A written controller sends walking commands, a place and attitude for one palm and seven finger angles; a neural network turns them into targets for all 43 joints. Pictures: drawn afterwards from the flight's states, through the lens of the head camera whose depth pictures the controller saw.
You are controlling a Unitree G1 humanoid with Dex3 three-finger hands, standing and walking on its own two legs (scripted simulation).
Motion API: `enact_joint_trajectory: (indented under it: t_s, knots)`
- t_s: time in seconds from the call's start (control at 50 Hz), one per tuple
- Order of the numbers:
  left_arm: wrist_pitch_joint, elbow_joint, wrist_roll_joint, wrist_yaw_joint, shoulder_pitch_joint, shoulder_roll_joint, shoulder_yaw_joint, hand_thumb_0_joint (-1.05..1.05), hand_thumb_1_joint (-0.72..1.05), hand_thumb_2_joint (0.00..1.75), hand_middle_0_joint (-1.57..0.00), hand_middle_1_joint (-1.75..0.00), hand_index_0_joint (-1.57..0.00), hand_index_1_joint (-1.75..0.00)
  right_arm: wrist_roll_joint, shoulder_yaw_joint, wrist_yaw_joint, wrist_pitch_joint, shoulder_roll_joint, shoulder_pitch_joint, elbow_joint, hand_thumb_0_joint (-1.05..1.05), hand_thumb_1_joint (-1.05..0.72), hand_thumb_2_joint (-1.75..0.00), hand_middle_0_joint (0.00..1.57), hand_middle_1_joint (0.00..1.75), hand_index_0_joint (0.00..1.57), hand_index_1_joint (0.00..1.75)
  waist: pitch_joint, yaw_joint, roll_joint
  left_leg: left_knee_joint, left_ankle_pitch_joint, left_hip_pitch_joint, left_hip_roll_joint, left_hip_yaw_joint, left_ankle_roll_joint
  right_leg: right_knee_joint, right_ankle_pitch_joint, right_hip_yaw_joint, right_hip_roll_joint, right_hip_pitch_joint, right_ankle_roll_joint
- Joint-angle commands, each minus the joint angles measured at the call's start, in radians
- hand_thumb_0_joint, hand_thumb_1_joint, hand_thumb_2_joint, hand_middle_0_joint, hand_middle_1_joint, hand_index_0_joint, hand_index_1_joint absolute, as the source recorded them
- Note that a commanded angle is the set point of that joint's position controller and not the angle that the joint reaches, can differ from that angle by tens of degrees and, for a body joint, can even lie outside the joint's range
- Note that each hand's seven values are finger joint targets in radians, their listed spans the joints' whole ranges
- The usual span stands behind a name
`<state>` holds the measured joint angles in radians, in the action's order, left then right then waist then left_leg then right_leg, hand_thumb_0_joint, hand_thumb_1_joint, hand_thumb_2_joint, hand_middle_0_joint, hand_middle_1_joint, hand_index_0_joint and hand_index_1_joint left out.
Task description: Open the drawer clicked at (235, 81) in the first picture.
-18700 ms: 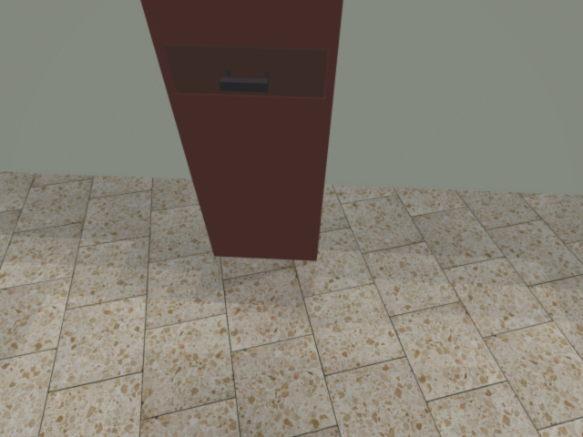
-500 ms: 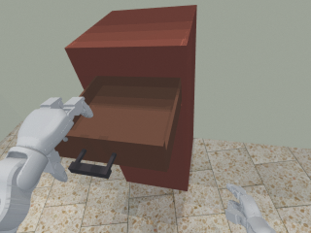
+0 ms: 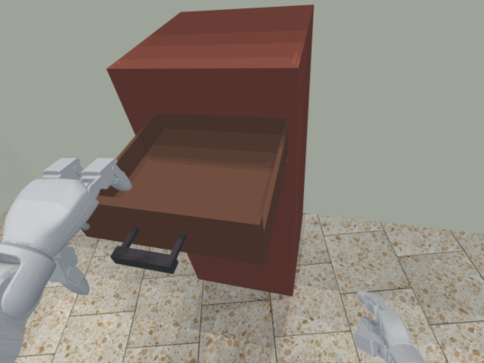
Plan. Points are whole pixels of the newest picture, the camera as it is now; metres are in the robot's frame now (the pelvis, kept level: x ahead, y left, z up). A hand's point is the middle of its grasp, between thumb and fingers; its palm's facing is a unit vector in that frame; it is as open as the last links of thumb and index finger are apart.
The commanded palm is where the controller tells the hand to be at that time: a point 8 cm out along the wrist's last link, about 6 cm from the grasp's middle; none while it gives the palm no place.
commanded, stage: draw the hand back to the body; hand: left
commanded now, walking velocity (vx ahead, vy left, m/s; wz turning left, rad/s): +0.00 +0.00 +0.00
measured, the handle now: (150, 248) +0.28 +0.22 +0.05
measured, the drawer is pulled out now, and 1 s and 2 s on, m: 0.30 0.30 0.30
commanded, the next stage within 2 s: step back with the hand held close in 1.06 s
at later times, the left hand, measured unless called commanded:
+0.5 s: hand (86, 195) +0.23 +0.22 +0.24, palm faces +0.40 -0.85 -0.35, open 11.8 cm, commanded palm +0.18 +0.27 +0.24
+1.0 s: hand (70, 204) +0.22 +0.23 +0.24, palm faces +0.47 -0.81 -0.37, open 7.8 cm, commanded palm +0.17 +0.28 +0.24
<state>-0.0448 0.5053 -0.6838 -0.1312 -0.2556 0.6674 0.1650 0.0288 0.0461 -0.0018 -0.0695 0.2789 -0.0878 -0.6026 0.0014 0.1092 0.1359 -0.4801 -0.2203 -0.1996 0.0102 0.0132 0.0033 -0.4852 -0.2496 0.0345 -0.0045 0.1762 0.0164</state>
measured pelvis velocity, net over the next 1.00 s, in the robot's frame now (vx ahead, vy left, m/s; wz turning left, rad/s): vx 0.03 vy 0.00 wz -0.01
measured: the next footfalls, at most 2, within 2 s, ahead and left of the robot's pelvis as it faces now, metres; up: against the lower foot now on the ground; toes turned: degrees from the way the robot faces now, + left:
none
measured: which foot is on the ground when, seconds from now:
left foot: down 0.00-1.00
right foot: down 0.00-1.00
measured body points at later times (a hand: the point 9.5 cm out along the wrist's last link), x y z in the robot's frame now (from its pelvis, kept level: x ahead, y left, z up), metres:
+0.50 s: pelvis +0.03 +0.00 +0.01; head +0.01 -0.01 +0.45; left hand +0.20 +0.26 +0.26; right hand +0.21 -0.22 -0.08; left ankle +0.03 +0.12 -0.74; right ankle +0.01 -0.11 -0.74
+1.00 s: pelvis +0.03 +0.00 +0.01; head +0.01 -0.03 +0.45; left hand +0.19 +0.27 +0.26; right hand +0.23 -0.21 -0.07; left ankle +0.03 +0.12 -0.74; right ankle +0.01 -0.11 -0.74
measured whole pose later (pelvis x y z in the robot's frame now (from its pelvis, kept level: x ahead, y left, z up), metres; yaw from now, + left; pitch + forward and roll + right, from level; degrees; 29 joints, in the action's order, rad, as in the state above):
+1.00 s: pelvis +0.03 +0.00 +0.01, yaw -1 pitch -5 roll -1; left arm 0.13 0.58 0.09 0.09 -0.41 0.36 0.39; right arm 0.01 0.02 0.06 0.10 0.20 -0.16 -0.64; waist -0.01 0.08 0.07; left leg -0.42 -0.24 -0.09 -0.01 0.00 0.00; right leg -0.37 -0.24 0.02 -0.03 0.05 0.02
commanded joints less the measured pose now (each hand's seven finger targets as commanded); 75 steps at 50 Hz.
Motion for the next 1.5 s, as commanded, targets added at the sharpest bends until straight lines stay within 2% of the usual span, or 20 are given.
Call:
enact_joint_trajectory:
  t_s: [0.0, 0.04, 0.06, 0.08, 0.1, 0.12, 0.18, 0.2, 0.28, 0.46, 0.6, 0.68, 0.84, 1.08, 1.14, 1.16, 1.2, 1.26, 1.36, 1.48]
  knots:
    - [-0.004, 0.180, 0.014, 0.041, 0.123, 0.223, 0.203, 0.00, -0.50, 0.30, -0.30, -1.20, -0.30, -1.20, 0.001, -0.027, 0.008, 0.058, 0.085, 0.197, 0.188, 0.00, -0.90, -0.90, 0.20, 0.30, 0.20, 0.30, 0.147, 0.011, -0.079, 0.062, 0.115, 0.031, 0.007, -0.014, 0.005, 0.097, 0.082, 0.003, 0.009, -0.026, -0.019]
    - [-0.004, 0.164, 0.016, 0.036, 0.107, 0.214, 0.193, 0.00, -0.50, 0.30, -0.30, -1.20, -0.30, -1.20, 0.001, -0.031, 0.013, 0.054, 0.092, 0.198, 0.189, 0.00, -0.90, -0.90, 0.20, 0.30, 0.20, 0.30, 0.086, 0.004, -0.085, 0.069, 0.090, 0.017, 0.005, -0.016, 0.007, 0.109, 0.056, 0.006, 0.008, 0.006, -0.023]
    - [0.110, 0.237, 0.666, 0.111, 0.231, -0.184, 0.182, 0.00, -0.47, 0.32, -0.30, -1.18, -0.30, -1.18, 0.005, -0.033, 0.042, 0.132, -0.005, 0.133, 0.227, 0.00, -0.90, -0.90, 0.20, 0.30, 0.20, 0.30, 0.008, -0.093, -0.188, 0.076, -0.009, 0.111, -0.032, -0.013, 0.028, 0.169, 0.013, 0.019, -0.016, 0.052, 0.002]
    - [0.156, 0.175, 0.691, 0.155, 0.139, -0.087, 0.243, 0.00, -0.43, 0.33, -0.29, -1.15, -0.29, -1.15, -0.012, -0.022, 0.065, 0.180, 0.028, 0.132, 0.176, 0.00, -0.90, -0.90, 0.20, 0.30, 0.20, 0.30, -0.003, -0.084, -0.252, 0.084, -0.069, 0.122, -0.045, 0.006, 0.024, 0.185, -0.042, 0.001, -0.028, 0.065, 0.003]
    - [0.185, 0.167, 0.744, 0.178, 0.084, -0.095, 0.282, 0.00, -0.40, 0.34, -0.29, -1.13, -0.29, -1.13, -0.013, -0.026, 0.081, 0.198, 0.036, 0.111, 0.162, 0.00, -0.90, -0.90, 0.20, 0.30, 0.20, 0.30, -0.011, -0.066, -0.284, 0.094, -0.062, 0.108, -0.042, -0.005, 0.027, 0.205, -0.053, 0.012, -0.007, 0.052, -0.006]
    - [0.216, 0.214, 0.760, 0.197, 0.100, -0.081, 0.303, 0.00, -0.36, 0.36, -0.29, -1.11, -0.29, -1.11, -0.015, -0.030, 0.089, 0.219, 0.036, 0.108, 0.149, 0.00, -0.90, -0.90, 0.20, 0.30, 0.20, 0.30, 0.049, -0.057, -0.231, 0.099, -0.041, 0.129, -0.035, -0.014, 0.027, 0.206, -0.042, 0.004, 0.005, 0.009, -0.010]
    - [0.269, 0.258, 0.766, 0.237, 0.123, -0.077, 0.324, 0.00, -0.26, 0.40, -0.28, -1.04, -0.28, -1.04, -0.030, -0.030, 0.097, 0.266, 0.028, 0.089, 0.112, 0.00, -0.90, -0.90, 0.20, 0.30, 0.20, 0.30, 0.069, -0.039, 0.000, 0.114, 0.002, 0.148, -0.026, -0.025, 0.013, 0.201, 0.002, -0.013, 0.010, -0.025, 0.004]
    - [0.275, 0.243, 0.765, 0.241, 0.104, -0.127, 0.285, 0.00, -0.22, 0.42, -0.28, -1.02, -0.28, -1.02, -0.031, -0.028, 0.094, 0.272, 0.018, 0.078, 0.109, 0.00, -0.90, -0.90, 0.20, 0.30, 0.20, 0.30, 0.048, -0.042, 0.019, 0.132, 0.009, 0.136, -0.031, -0.018, 0.008, 0.195, 0.008, -0.005, 0.013, -0.033, 0.008]
    - [0.279, 0.233, 0.770, 0.242, 0.071, -0.139, 0.280, 0.00, -0.08, 0.48, -0.27, -0.93, -0.27, -0.93, -0.033, -0.038, 0.087, 0.280, 0.027, 0.083, 0.106, 0.00, -0.90, -0.90, 0.20, 0.30, 0.20, 0.30, 0.009, -0.034, -0.024, 0.142, 0.077, 0.117, -0.036, -0.016, 0.010, 0.200, 0.071, -0.007, 0.007, -0.064, 0.010]
    - [0.265, 0.292, 0.778, 0.234, -0.047, -0.128, 0.317, 0.00, 0.23, 0.62, -0.25, -0.73, -0.25, -0.73, -0.029, -0.058, 0.068, 0.258, 0.036, 0.061, 0.117, 0.00, -0.90, -0.90, 0.20, 0.30, 0.20, 0.30, 0.092, -0.032, -0.066, 0.101, 0.274, 0.145, -0.041, -0.025, 0.007, 0.150, 0.289, -0.002, 0.006, -0.121, 0.008]
    - [0.246, 0.240, 0.785, 0.236, -0.090, -0.130, 0.339, 0.00, 0.48, 0.72, -0.23, -0.57, -0.23, -0.57, -0.022, -0.067, 0.074, 0.237, 0.036, 0.054, 0.116, 0.00, -0.90, -0.90, 0.20, 0.30, 0.20, 0.30, 0.062, -0.039, -0.100, 0.100, 0.271, 0.150, -0.043, -0.033, 0.007, 0.163, 0.292, 0.000, 0.003, -0.090, 0.002]
    - [0.245, 0.283, 0.781, 0.236, -0.073, -0.118, 0.344, 0.00, 0.62, 0.78, -0.22, -0.48, -0.22, -0.48, -0.020, -0.070, 0.074, 0.233, 0.038, 0.057, 0.121, 0.00, -0.90, -0.90, 0.20, 0.30, 0.20, 0.30, 0.093, -0.036, -0.051, 0.091, 0.296, 0.169, -0.040, -0.031, 0.006, 0.161, 0.307, -0.006, 0.003, -0.096, 0.004]
    - [0.230, 0.259, 0.781, 0.240, -0.060, -0.125, 0.337, 0.00, 0.90, 0.90, -0.20, -0.30, -0.20, -0.30, -0.023, -0.064, 0.074, 0.226, 0.030, 0.058, 0.124, 0.00, -0.90, -0.90, 0.20, 0.30, 0.20, 0.30, 0.054, -0.038, -0.105, 0.101, 0.239, 0.153, -0.041, -0.023, 0.007, 0.170, 0.257, -0.003, 0.003, -0.071, 0.000]
    - [0.236, 0.274, 0.781, 0.242, -0.044, -0.120, 0.337, 0.00, 0.90, 0.90, -0.20, -0.30, -0.20, -0.30, -0.020, -0.065, 0.071, 0.230, 0.027, 0.073, 0.122, 0.00, -0.90, -0.90, 0.20, 0.30, 0.20, 0.30, 0.054, -0.035, -0.037, 0.105, 0.185, 0.145, -0.035, -0.022, 0.005, 0.190, 0.198, -0.015, 0.007, -0.069, 0.005]
    - [0.241, 0.261, 0.781, 0.243, -0.050, -0.125, 0.333, 0.00, 0.90, 0.90, -0.20, -0.30, -0.20, -0.30, -0.019, -0.065, 0.072, 0.233, 0.025, 0.073, 0.124, 0.00, -0.90, -0.90, 0.20, 0.30, 0.20, 0.30, 0.034, -0.036, -0.066, 0.114, 0.147, 0.138, -0.038, -0.018, 0.007, 0.196, 0.147, -0.014, 0.008, -0.052, 0.003]
    - [0.274, 0.314, 0.773, 0.245, 0.013, -0.012, 0.444, 0.00, 0.90, 0.90, -0.20, -0.30, -0.20, -0.30, -0.006, -0.061, 0.068, 0.213, 0.052, 0.048, 0.177, 0.00, -0.90, -0.90, 0.20, 0.30, 0.20, 0.30, -0.054, -0.086, -0.118, 0.072, 0.087, 0.060, -0.048, 0.007, 0.030, 0.249, 0.155, -0.116, 0.061, 0.096, -0.004]
    - [0.300, 0.243, 0.762, 0.237, -0.049, -0.060, 0.407, 0.00, 0.90, 0.90, -0.20, -0.30, -0.20, -0.30, -0.014, -0.065, 0.070, 0.195, 0.044, 0.053, 0.151, 0.00, -0.90, -0.90, 0.20, 0.30, 0.20, 0.30, -0.030, -0.092, -0.179, 0.031, 0.061, 0.058, -0.035, 0.018, 0.031, 0.274, 0.124, -0.125, 0.090, 0.129, 0.001]
    - [0.305, 0.256, 0.759, 0.235, -0.147, -0.088, 0.388, 0.00, 0.90, 0.90, -0.20, -0.30, -0.20, -0.30, -0.006, -0.084, 0.064, 0.187, 0.055, 0.033, 0.166, 0.00, -0.90, -0.90, 0.20, 0.30, 0.20, 0.30, 0.072, -0.097, -0.139, 0.013, 0.144, 0.064, -0.049, 0.013, 0.031, 0.214, 0.213, -0.116, 0.109, 0.088, 0.004]
    - [0.314, 0.326, 0.759, 0.248, -0.243, -0.047, 0.443, 0.00, 0.90, 0.90, -0.20, -0.30, -0.20, -0.30, 0.001, -0.104, 0.064, 0.171, 0.062, 0.021, 0.200, 0.00, -0.90, -0.90, 0.20, 0.30, 0.20, 0.30, 0.167, -0.096, -0.138, 0.026, 0.293, 0.026, -0.081, 0.023, 0.028, 0.111, 0.323, -0.079, 0.088, 0.019, -0.011]
    - [0.329, 0.416, 0.758, 0.267, -0.302, -0.002, 0.502, 0.00, 0.90, 0.90, -0.20, -0.30, -0.20, -0.30, -0.001, -0.117, 0.066, 0.171, 0.068, 0.012, 0.221, 0.00, -0.90, -0.90, 0.20, 0.30, 0.20, 0.30, 0.199, -0.090, -0.076, 0.038, 0.287, -0.039, -0.104, 0.051, 0.032, 0.035, 0.295, -0.068, 0.064, 0.007, -0.011]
